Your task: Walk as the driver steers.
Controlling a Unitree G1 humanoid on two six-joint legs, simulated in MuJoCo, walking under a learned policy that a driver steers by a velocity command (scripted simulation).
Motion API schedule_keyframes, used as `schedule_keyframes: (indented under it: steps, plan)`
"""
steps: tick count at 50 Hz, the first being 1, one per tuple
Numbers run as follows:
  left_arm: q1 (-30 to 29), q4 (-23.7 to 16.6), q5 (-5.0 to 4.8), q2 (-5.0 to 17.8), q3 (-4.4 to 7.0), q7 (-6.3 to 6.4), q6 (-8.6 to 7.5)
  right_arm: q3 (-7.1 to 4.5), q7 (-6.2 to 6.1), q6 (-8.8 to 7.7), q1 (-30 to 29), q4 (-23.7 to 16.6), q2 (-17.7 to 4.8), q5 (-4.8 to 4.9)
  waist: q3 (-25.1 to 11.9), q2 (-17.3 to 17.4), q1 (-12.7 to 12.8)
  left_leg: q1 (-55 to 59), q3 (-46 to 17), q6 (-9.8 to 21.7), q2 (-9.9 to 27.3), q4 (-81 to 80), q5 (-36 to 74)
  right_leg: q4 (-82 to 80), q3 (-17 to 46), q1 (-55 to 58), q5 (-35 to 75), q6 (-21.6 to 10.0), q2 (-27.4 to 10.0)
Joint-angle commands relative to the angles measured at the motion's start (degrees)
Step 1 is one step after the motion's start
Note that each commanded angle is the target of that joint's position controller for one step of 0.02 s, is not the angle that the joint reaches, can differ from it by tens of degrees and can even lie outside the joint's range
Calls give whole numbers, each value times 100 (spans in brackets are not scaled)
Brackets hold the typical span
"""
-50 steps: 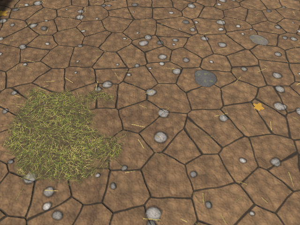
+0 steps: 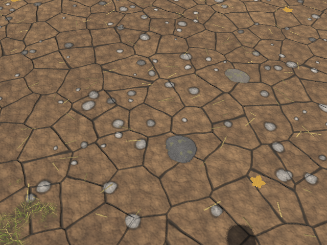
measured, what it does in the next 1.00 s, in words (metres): walks ahead, turning left: right foot, then left foot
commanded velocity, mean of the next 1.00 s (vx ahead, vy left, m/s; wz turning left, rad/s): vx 0.20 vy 0.00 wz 0.43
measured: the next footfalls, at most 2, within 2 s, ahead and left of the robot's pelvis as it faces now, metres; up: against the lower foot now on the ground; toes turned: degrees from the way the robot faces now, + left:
right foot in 0.28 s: +0.35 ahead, -0.15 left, +0.00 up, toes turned +6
left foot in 0.72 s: +0.27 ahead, +0.10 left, +0.00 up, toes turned +23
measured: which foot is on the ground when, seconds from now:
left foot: down 0.00-0.30, up 0.32-0.70, down 0.72-1.00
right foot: up 0.00-0.26, down 0.28-0.72, up 0.74-1.00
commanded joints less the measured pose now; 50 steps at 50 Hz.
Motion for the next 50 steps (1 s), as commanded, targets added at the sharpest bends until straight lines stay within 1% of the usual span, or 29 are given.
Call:
schedule_keyframes:
  steps: [1, 5, 8, 9, 11, 13, 14, 15, 16, 17, 18, 19, 20, 22, 24, 26, 30, 33, 35, 36, 37, 38, 39, 40, 41, 42, 44, 46, 50]
  plan:
    - [-55, -403, 75, 409, 88, 18, -27, -250, -134, -112, -110, -317, -1032, 28, -328, 551, 73, 667, -1638, 997, 1750, -1456, 1599, -800, 175, -628, 627, 126, -354]
    - [-836, -595, 90, 181, 0, -45, -110, -260, -220, -32, 258, -112, -1022, 166, -224, 468, -174, 864, -1023, 748, 1361, -1474, 1948, -2350, -28, -398, 1817, 181, -86]
    - [-1337, -716, 27, 164, -22, -123, -169, -273, -249, 56, 569, 33, -1044, 193, -57, 556, -343, 909, -1059, 712, 1350, -1375, 1575, -3051, -128, -102, 2166, 221, 168]
    - [-1472, -764, 27, 186, -21, -152, -202, -272, -265, 102, 625, 76, -1031, 192, 34, 581, -354, 971, -1117, 688, 1375, -1221, 1800, -3229, -116, -52, 2157, 200, 246]
    - [-1493, -801, 65, 307, 19, -198, -274, -301, -316, 198, 681, 119, -1058, 183, -16, 689, -265, 1208, -1269, 546, 1403, -724, 2368, -3548, -70, 189, 1990, 95, 394]
    - [-968, -651, 123, 524, 106, -179, -321, -348, -363, 261, 458, 31, -1138, 196, -327, 826, 83, 1195, -1382, 314, 1302, -30, 2898, -3848, -96, 1013, 2062, -105, 503]
    - [-399, -489, 182, 730, 184, -134, -337, -329, -367, 260, 306, -78, -1066, 189, -698, 735, 369, 864, -1257, 99, 998, 626, 2950, -4002, -104, 2007, 2757, -281, 376]
    - [410, -398, 302, 1134, 275, -62, -330, -232, -368, 231, 116, -346, -768, 73, -1533, 166, 691, -175, -1029, -187, 544, 2095, 1476, -3500, 679, 3687, 4667, -648, -626]
    - [521, -422, 289, 1295, 269, -52, -197, -80, -328, 194, 1324, -237, -220, 55, -2559, -1319, 260, -1749, -689, -515, -95, 3959, -3023, -3114, 2206, 5439, 6164, -1595, -2279]
    - [482, -522, 165, 981, 225, -69, -74, -202, -321, 220, 1408, -178, -844, 186, -2916, -1045, 421, -2016, -983, -568, 200, 4581, -3040, -3477, 2588, 5175, 4561, -1685, -2223]
    - [153, -570, 120, 704, 147, -38, -8, -319, -351, 296, 803, -293, -1109, 283, -2016, -667, 459, -2426, -775, -642, 425, 4777, -2608, -3767, 1959, 4463, 3622, -1471, -1855]
    - [-204, -539, 95, 559, 94, -8, 38, -336, -402, 397, 488, -377, -1047, 260, -1399, -415, 347, -2504, -588, -729, 611, 4664, -2242, -4023, 1502, 3681, 3059, -1309, -1566]
    - [-509, -530, 113, 447, 46, -5, 68, -373, -444, 536, 446, -390, -1000, 209, -998, -416, 193, -2275, -554, -803, 767, 4540, -2018, -4266, 1132, 2886, 2646, -1262, -1412]
    - [-920, -477, 237, 528, 81, -18, 59, -368, -490, 751, 588, -467, -751, 181, -622, -658, -72, -1507, -369, -871, 828, 4189, -1637, -4782, 506, 1655, 2091, -1254, -1157]
    - [-1045, -409, 246, 603, 119, 4, 25, -374, -499, 813, 542, -596, -639, 141, -630, -646, -130, -1317, -282, -854, 864, 3765, -1315, -4939, 145, 1466, 2184, -1345, -1199]
    - [-1100, -342, 206, 686, 154, 53, 32, -372, -451, 821, 332, -739, -626, 116, -752, -516, -96, -1172, -273, -784, 952, 3211, -889, -4949, -114, 1567, 2238, -1362, -1266]
    - [-1104, -207, 120, 873, 207, 107, 165, -386, -313, 846, -118, -1002, -713, 122, -791, -463, 24, -799, -100, -643, 928, 2333, -507, -4933, -432, 1783, 1836, -1273, -1390]
    - [-1032, -94, 14, 1018, 252, 82, 268, -438, -214, 895, -265, -1153, -802, 122, -696, -459, 34, -575, 66, -464, 842, 1636, -628, -4653, -490, 2088, 1548, -1078, -1510]
    - [-972, 7, -80, 965, 249, 77, 333, -490, -191, 885, -80, -1107, -827, 92, -670, -322, -93, 23, 242, -220, 612, 700, -113, -4086, -725, 2005, 1156, -709, -1308]
    - [-672, 147, -54, 774, 213, 53, 368, -574, -239, 872, 107, -1069, -1040, 60, -610, 132, -100, 466, -102, -3, 652, 109, 557, -3392, -994, 1696, 677, -330, -1001]
    - [-564, 55, 183, 443, 126, 7, 378, -731, -358, 846, 228, -1160, -1723, 59, -571, 1820, 99, 1190, -1917, 541, 1964, -314, 2701, -1603, -1618, 443, -933, 272, -230]
    - [-1053, -223, 224, 502, 134, 62, 368, -727, -334, 746, 135, -1325, -1958, -98, -616, 2129, -86, 1011, -3161, 1582, 2644, -582, 2744, -337, -817, -556, -2204, 470, 481]
    - [-1276, -224, 140, 722, 200, 88, 375, -668, -279, 608, 108, -1329, -1692, -130, -743, 1353, -199, 992, -2795, 1553, 2404, -641, 2454, 257, -224, -663, -1985, 375, 394]
    - [-1189, -188, 50, 725, 222, 112, 382, -638, -293, 511, -117, -1328, -1578, -61, -697, 1127, -28, 972, -2351, 1239, 2120, -589, 2225, 304, -70, -728, -1475, 275, 314]
    - [-1037, -41, 68, 725, 246, 166, 390, -599, -323, 487, -388, -1379, -1400, 43, -726, 843, 93, 975, -2105, 948, 1903, -532, 1935, 197, 17, -724, -1088, 251, 236]
    - [-1006, -16, 108, 803, 280, 201, 395, -549, -363, 504, -578, -1424, -1277, 115, -708, 883, 162, 881, -1997, 833, 1827, -523, 1969, 117, 56, -644, -815, 269, 226]
    - [-926, 12, 90, 738, 285, 178, 367, -495, -426, 532, -580, -1480, -1182, 75, -873, 939, 223, 812, -1900, 840, 1677, -509, 2239, 145, 56, -348, -463, 317, 365]
    - [-944, 12, 51, 646, 257, 163, 347, -507, -461, 543, -519, -1502, -1209, 87, -888, 898, 187, 950, -1926, 837, 1607, -490, 2143, -363, 92, -329, -291, 365, 433]
    - [-1113, -28, 48, 562, 198, 112, 328, -554, -508, 611, -501, -1542, -1330, 102, -798, 1016, 73, 823, -2192, 860, 1509, -467, 1457, -1463, 181, 67, -207, 482, 534]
